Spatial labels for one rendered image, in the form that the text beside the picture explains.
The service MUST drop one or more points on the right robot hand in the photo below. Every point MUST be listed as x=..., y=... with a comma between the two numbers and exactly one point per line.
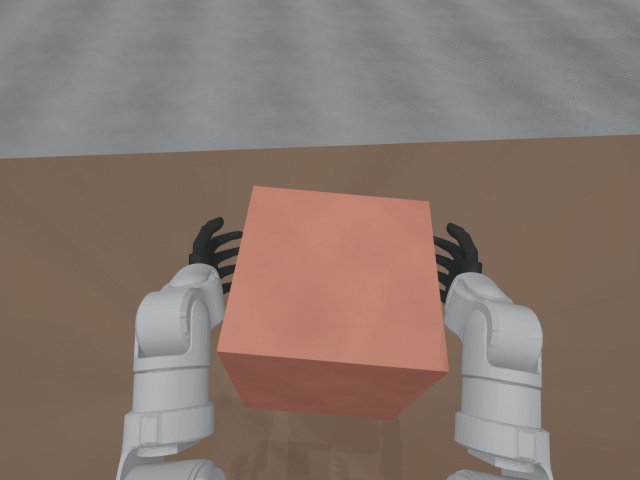
x=465, y=257

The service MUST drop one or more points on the left robot forearm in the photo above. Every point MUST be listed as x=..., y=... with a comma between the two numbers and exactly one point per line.
x=171, y=410

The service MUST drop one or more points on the left robot upper arm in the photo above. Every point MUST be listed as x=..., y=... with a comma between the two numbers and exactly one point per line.
x=197, y=469

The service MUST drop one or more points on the carton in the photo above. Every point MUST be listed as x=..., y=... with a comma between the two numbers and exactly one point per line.
x=334, y=306

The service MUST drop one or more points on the left robot hand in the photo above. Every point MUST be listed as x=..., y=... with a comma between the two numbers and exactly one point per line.
x=204, y=248

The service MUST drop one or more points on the right robot forearm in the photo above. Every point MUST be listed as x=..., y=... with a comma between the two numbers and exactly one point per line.
x=500, y=417

